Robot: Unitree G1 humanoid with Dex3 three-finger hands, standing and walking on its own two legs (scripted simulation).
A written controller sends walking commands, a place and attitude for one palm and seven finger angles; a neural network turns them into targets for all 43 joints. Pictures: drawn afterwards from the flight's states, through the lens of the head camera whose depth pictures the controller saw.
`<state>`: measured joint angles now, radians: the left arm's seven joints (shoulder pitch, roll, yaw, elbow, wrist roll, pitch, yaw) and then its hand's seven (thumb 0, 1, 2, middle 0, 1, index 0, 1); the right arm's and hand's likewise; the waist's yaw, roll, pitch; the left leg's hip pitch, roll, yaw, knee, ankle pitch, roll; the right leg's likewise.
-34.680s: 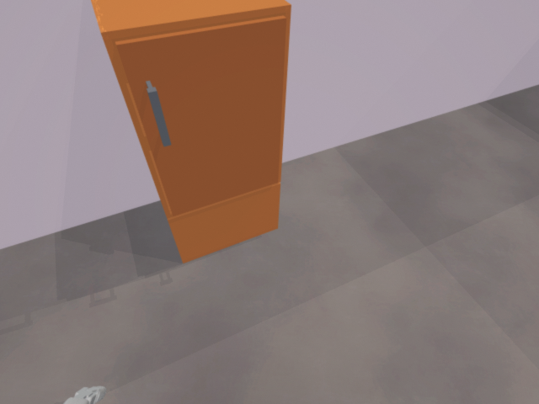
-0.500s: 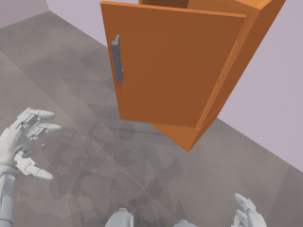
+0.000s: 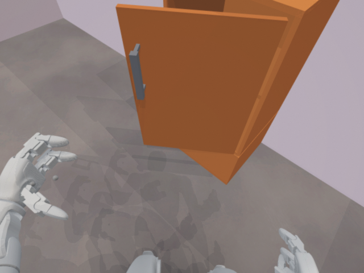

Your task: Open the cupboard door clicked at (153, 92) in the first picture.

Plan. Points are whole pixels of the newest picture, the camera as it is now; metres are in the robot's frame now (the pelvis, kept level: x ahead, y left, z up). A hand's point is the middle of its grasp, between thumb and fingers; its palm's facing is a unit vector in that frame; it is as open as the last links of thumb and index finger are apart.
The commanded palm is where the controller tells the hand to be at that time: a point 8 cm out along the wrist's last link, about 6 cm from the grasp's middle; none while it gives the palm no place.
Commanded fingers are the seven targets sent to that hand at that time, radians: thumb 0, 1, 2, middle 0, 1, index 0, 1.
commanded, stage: move the hooked fingers beside the handle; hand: left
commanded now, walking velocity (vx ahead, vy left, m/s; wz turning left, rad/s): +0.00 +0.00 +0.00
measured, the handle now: (139, 73) +0.63 +0.16 +0.05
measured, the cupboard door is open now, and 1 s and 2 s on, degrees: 35 35 35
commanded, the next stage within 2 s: none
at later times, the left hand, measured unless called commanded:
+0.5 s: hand (75, 140) +0.38 +0.26 +0.06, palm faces -0.08 -1.00 -0.02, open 14.0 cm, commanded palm +0.37 +0.31 +0.06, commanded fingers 0.00 -0.50 0.30 -0.30 -1.20 -0.30 -1.20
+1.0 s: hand (96, 112) +0.47 +0.24 +0.06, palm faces -0.08 -1.00 -0.02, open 14.0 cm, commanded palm +0.46 +0.28 +0.05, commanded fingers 0.00 -0.50 0.30 -0.30 -1.20 -0.30 -1.20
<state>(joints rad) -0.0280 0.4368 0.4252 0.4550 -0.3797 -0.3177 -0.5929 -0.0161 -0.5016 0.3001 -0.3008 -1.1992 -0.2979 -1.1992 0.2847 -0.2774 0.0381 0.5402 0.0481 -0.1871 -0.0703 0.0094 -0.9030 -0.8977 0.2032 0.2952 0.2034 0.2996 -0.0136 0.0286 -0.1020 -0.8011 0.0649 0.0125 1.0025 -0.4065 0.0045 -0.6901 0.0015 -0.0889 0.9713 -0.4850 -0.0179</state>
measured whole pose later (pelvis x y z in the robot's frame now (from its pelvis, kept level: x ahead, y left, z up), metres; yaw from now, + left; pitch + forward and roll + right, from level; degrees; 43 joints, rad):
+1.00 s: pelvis +0.00 +0.02 -0.02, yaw -2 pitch +19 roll -3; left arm -0.75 0.55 0.41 1.07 -0.17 -0.38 -0.45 -0.02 -0.50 0.30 -0.30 -1.20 -0.30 -1.20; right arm 0.36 -0.27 0.03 0.62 0.02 -0.01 -0.04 0.00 -0.90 -0.90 0.20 0.30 0.20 0.30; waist -0.12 0.01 -0.11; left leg -1.00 0.07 0.03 1.10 -0.43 0.03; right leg -0.89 0.01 -0.06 1.05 -0.49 0.01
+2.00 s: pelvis +0.02 +0.02 -0.03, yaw -4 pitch +27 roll -6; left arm -1.06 0.73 0.48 1.24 -0.04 -0.29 -0.37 -0.02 -0.50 0.30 -0.30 -1.20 -0.30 -1.20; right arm 0.43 -0.25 0.07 0.61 -0.02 0.08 0.00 0.00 -0.90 -0.90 0.20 0.30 0.20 0.30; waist -0.23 0.03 -0.09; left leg -1.16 0.10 0.01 1.15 -0.48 0.03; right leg -1.03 0.04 -0.08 1.06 -0.51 0.00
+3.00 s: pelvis +0.01 +0.02 -0.03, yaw -4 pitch +27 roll -6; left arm -1.09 0.64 0.42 1.23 -0.03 -0.32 -0.27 -0.02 -0.50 0.30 -0.30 -1.20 -0.30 -1.20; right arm 0.42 -0.26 0.06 0.62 -0.03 0.07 0.01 0.00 -0.91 -0.90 0.20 0.29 0.20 0.30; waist -0.24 0.04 -0.10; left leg -1.18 0.10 0.00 1.18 -0.47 0.03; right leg -1.05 0.04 -0.08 1.09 -0.50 0.01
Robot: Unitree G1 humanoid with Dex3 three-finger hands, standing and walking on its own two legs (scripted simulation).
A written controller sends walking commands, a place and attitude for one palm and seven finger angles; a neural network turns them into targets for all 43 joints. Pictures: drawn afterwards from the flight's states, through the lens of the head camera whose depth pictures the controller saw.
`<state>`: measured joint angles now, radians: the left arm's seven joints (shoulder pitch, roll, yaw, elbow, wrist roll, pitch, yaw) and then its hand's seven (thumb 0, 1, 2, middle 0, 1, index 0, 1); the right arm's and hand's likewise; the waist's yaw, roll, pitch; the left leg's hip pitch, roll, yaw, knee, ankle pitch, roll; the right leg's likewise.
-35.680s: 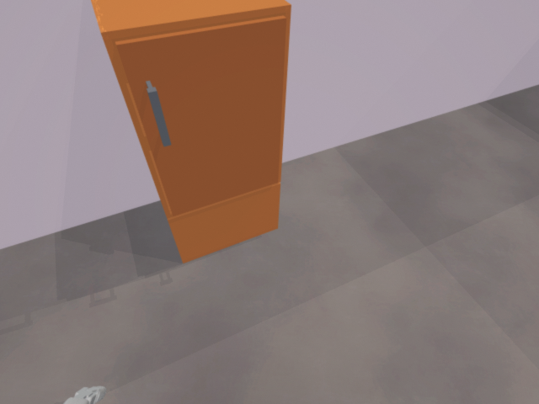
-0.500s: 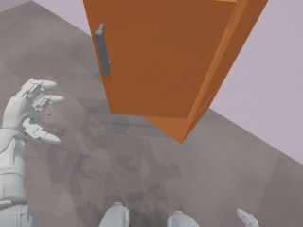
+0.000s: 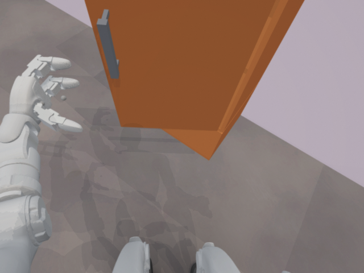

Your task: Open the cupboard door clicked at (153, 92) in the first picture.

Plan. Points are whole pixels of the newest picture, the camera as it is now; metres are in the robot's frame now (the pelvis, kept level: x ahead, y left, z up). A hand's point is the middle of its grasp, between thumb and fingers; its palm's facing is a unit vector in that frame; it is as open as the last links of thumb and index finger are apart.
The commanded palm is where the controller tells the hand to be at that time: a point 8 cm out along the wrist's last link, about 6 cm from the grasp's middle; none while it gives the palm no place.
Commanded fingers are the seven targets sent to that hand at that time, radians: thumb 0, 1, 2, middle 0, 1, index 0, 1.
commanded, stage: move the hooked fingers beside the handle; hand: left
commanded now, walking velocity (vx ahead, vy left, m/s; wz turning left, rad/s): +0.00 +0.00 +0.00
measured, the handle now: (110, 46) +0.63 +0.17 +0.07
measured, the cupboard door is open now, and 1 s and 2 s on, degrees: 35 35 35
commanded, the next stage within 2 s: slide the fingers in behind the handle in 1.36 s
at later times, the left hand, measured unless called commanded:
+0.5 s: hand (80, 64) +0.56 +0.23 +0.07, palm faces -0.03 -1.00 -0.01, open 14.0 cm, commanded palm +0.56 +0.26 +0.07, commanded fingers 0.00 -0.50 0.30 -0.30 -1.20 -0.30 -1.20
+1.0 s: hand (82, 62) +0.57 +0.23 +0.07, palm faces -0.01 -1.00 -0.02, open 14.0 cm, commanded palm +0.56 +0.25 +0.07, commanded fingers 0.00 -0.50 0.30 -0.30 -1.20 -0.30 -1.20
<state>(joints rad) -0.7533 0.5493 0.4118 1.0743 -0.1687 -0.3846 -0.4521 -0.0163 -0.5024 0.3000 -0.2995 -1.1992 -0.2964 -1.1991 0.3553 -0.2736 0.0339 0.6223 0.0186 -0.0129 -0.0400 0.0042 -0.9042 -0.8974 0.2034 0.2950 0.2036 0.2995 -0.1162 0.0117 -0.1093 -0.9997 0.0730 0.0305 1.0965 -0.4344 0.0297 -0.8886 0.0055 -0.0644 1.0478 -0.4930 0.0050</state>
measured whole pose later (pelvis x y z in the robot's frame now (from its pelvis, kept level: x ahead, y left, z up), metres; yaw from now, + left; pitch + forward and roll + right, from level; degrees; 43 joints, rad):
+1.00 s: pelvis +0.02 +0.00 -0.01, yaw -2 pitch +27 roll -6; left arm -1.06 0.73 0.48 1.24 -0.04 -0.29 -0.37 -0.02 -0.50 0.30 -0.30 -1.20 -0.30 -1.20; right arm 0.43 -0.25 0.07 0.61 -0.02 0.08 0.00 0.00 -0.90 -0.90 0.20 0.30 0.20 0.30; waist -0.23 0.03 -0.09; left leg -1.16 0.10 0.01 1.15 -0.48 0.03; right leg -1.03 0.04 -0.08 1.06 -0.51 0.00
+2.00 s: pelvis +0.01 +0.00 -0.02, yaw -2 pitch +27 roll -6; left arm -1.09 0.64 0.42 1.23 -0.03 -0.32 -0.27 -0.02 -0.50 0.30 -0.30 -1.20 -0.30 -1.20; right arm 0.42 -0.26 0.06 0.62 -0.03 0.07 0.01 0.00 -0.91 -0.90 0.20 0.29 0.20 0.30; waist -0.24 0.04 -0.10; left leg -1.18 0.10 0.00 1.18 -0.47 0.03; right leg -1.05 0.04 -0.08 1.09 -0.50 0.01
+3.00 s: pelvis +0.01 -0.01 -0.02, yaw -1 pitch +26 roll -4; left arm -1.08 0.54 0.37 1.25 -0.03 -0.36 -0.17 -0.02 -0.50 0.30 -0.30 -1.20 -0.29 -1.20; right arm 0.42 -0.25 0.04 0.64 -0.04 0.06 0.03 0.00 -0.91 -0.90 0.20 0.29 0.20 0.30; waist -0.23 0.05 -0.11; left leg -1.16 0.09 0.00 1.16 -0.47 0.01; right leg -1.04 0.04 -0.08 1.10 -0.52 -0.01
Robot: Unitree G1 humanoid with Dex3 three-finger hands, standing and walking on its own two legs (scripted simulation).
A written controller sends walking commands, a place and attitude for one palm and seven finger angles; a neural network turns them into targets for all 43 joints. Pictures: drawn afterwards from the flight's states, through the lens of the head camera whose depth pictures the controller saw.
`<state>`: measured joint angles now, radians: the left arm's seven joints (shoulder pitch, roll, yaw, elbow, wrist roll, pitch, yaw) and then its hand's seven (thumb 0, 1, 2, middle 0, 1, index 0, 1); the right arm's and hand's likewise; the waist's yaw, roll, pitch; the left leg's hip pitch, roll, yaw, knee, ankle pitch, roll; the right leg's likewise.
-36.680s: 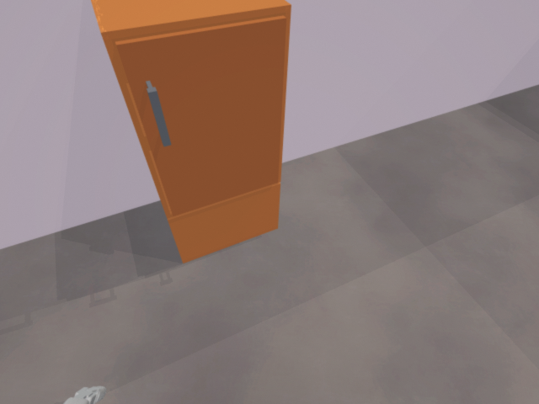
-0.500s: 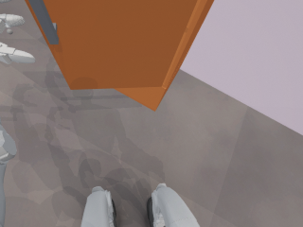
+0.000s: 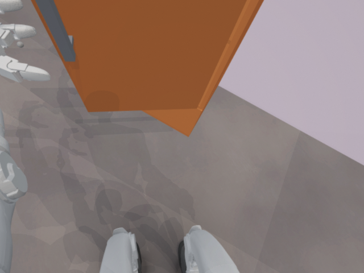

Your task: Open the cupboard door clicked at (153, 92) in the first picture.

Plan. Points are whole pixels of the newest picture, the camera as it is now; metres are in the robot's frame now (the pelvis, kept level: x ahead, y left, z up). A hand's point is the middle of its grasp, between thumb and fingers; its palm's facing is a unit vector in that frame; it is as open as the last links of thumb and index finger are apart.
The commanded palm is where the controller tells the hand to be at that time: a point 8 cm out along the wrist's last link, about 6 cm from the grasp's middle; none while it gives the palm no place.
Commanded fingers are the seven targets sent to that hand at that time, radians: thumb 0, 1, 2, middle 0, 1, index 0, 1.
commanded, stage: move the hooked fingers beside the handle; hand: left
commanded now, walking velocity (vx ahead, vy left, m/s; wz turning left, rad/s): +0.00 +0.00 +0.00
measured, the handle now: (58, 20) +0.60 +0.19 +0.08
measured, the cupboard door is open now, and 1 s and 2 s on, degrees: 35 35 35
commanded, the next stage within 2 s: slide the fingers in behind the handle in 0.36 s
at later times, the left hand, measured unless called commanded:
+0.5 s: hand (20, 46) +0.54 +0.24 +0.08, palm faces +0.03 -1.00 -0.01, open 14.0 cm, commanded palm +0.53 +0.27 +0.07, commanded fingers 0.00 -0.50 0.30 -0.30 -1.20 -0.30 -1.20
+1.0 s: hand (45, 45) +0.54 +0.21 +0.08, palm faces +0.01 -1.00 -0.01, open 14.0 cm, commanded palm +0.53 +0.23 +0.07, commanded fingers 0.00 -0.50 0.30 -0.30 -1.20 -0.30 -1.20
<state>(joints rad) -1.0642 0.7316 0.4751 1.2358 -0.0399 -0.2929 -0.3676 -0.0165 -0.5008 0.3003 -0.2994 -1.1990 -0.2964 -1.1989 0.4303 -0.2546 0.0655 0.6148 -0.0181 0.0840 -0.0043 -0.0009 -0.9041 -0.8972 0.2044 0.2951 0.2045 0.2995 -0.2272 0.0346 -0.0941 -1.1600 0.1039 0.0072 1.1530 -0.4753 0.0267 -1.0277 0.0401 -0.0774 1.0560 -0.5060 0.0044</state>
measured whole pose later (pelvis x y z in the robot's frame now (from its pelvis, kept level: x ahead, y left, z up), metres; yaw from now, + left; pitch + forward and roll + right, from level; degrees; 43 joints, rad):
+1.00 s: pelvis -0.01 +0.00 -0.01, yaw +0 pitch +27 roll -6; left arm -1.09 0.64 0.42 1.23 -0.03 -0.32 -0.27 -0.02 -0.50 0.30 -0.30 -1.20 -0.30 -1.20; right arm 0.42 -0.26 0.06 0.62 -0.03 0.07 0.01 0.00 -0.91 -0.90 0.20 0.29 0.20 0.30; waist -0.24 0.04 -0.10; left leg -1.18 0.10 0.00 1.18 -0.47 0.03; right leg -1.05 0.04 -0.08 1.09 -0.50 0.01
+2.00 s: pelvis -0.01 -0.01 +0.00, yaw +1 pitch +26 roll -4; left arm -1.08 0.54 0.37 1.25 -0.03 -0.36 -0.17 -0.02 -0.50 0.30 -0.30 -1.20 -0.29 -1.20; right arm 0.42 -0.25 0.04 0.64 -0.04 0.06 0.03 0.00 -0.91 -0.90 0.20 0.29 0.20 0.30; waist -0.23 0.05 -0.11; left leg -1.16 0.09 0.00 1.16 -0.47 0.01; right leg -1.04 0.04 -0.08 1.10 -0.52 -0.01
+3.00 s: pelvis +0.00 -0.01 +0.00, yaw +1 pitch +26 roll -4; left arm -1.06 0.51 0.36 1.25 -0.03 -0.39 -0.15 0.01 0.76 0.82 -0.37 -1.35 -0.36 -1.35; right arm 0.41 -0.26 0.03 0.65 -0.04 0.07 0.03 0.00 -0.91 -0.90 0.20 0.29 0.20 0.30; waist -0.22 0.05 -0.12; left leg -1.14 0.09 0.00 1.15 -0.47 0.01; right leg -1.02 0.03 -0.08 1.09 -0.53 -0.01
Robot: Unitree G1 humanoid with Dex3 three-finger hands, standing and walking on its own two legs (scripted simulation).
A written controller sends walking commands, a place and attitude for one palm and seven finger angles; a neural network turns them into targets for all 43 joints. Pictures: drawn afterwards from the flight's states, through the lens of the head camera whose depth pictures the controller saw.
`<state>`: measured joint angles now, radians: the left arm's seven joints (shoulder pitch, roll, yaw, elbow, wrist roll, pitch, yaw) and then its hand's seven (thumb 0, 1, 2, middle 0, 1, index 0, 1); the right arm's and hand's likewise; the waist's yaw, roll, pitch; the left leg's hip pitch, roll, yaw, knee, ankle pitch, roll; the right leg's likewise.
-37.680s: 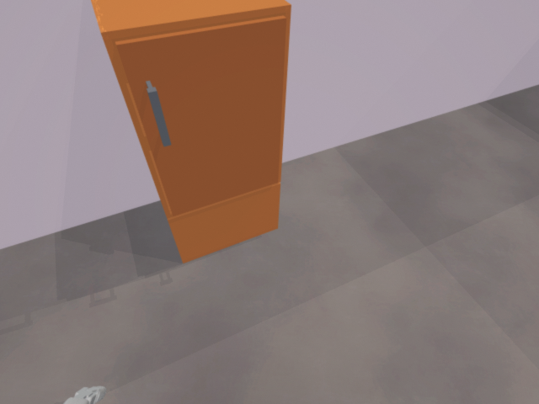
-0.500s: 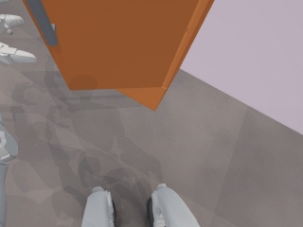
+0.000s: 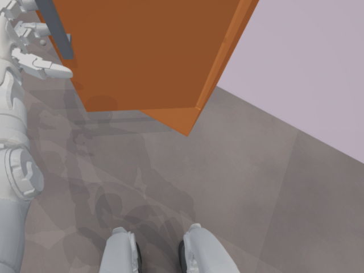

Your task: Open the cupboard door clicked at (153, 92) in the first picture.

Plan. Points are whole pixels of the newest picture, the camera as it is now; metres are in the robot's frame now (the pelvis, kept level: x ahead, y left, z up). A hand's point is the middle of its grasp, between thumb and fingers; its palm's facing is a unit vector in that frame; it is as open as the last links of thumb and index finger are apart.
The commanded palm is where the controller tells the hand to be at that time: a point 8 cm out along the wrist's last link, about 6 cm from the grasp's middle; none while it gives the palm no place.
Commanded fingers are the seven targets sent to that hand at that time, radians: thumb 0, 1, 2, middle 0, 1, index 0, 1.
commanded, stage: slide the fingers in behind the handle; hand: left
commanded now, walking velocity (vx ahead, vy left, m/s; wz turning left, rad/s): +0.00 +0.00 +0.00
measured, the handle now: (55, 17) +0.61 +0.19 +0.09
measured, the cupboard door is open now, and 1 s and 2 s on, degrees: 35 35 36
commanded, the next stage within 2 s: close the thumb around the handle in 1.06 s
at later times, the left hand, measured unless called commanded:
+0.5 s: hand (65, 44) +0.55 +0.17 +0.08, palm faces +0.01 -1.00 -0.01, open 14.0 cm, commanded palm +0.54 +0.20 +0.08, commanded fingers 0.00 -0.50 0.30 -0.30 -1.20 -0.30 -1.20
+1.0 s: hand (70, 43) +0.56 +0.16 +0.08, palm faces +0.03 -1.00 -0.02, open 14.0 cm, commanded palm +0.54 +0.19 +0.08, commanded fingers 0.00 -0.50 0.30 -0.30 -1.20 -0.30 -1.20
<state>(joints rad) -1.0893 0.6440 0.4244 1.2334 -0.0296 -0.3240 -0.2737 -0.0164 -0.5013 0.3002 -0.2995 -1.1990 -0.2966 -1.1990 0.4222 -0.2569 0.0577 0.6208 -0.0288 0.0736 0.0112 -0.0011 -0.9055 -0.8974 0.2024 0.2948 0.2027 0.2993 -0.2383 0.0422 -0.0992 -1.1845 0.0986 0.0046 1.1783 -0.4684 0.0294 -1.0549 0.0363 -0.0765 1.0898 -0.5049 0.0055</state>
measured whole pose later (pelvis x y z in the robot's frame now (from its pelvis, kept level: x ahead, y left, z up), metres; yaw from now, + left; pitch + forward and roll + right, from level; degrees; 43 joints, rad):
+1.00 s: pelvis +0.00 -0.01 +0.00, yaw +1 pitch +26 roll -4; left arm -1.08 0.54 0.37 1.25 -0.03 -0.36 -0.17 -0.02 -0.50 0.30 -0.30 -1.20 -0.29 -1.20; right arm 0.42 -0.25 0.04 0.64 -0.04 0.06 0.03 0.00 -0.91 -0.90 0.20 0.29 0.20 0.30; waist -0.23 0.05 -0.11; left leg -1.16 0.09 0.00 1.16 -0.47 0.01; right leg -1.04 0.04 -0.08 1.10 -0.52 -0.01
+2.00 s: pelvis +0.01 -0.01 +0.00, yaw +1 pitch +26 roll -4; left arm -1.06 0.51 0.36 1.25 -0.03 -0.39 -0.15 0.01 0.76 0.82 -0.37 -1.35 -0.36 -1.35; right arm 0.41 -0.26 0.03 0.65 -0.04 0.07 0.03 0.00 -0.91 -0.90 0.20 0.29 0.20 0.30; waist -0.22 0.05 -0.12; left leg -1.14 0.09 0.00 1.15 -0.47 0.01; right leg -1.02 0.03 -0.08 1.09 -0.53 -0.01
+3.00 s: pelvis +0.01 -0.05 +0.03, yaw +4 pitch +14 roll +1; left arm -0.16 -0.09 -0.10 0.44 0.05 -0.39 0.54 0.01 0.72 0.78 -0.35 -1.33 -0.34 -1.33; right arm 0.26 -0.19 -0.02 0.61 -0.07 0.04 0.05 0.01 -0.91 -0.90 0.20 0.29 0.20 0.30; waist -0.03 0.03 -0.15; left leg -0.81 0.06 0.01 0.98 -0.42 -0.04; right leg -0.73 0.01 -0.07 1.01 -0.53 -0.06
